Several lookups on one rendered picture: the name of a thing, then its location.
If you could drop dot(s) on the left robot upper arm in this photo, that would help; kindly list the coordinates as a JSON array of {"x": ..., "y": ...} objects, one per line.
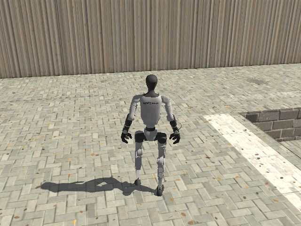
[{"x": 133, "y": 107}]

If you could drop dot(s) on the robot right shin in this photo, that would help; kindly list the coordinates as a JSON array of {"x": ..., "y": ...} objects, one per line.
[{"x": 161, "y": 170}]

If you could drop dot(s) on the robot torso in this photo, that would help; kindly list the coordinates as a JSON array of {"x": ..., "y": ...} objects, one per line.
[{"x": 150, "y": 114}]

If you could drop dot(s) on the left robot hand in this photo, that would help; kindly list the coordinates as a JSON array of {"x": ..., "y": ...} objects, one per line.
[{"x": 127, "y": 135}]

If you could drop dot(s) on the left robot forearm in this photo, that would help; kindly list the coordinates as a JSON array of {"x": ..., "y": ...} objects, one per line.
[{"x": 126, "y": 125}]

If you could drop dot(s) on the right robot hand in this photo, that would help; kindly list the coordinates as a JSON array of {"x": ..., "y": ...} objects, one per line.
[{"x": 176, "y": 136}]

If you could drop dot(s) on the right robot forearm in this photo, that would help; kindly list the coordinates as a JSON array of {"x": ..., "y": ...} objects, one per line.
[{"x": 174, "y": 126}]

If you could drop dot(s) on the right robot upper arm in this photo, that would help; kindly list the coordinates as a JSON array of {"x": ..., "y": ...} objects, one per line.
[{"x": 168, "y": 107}]

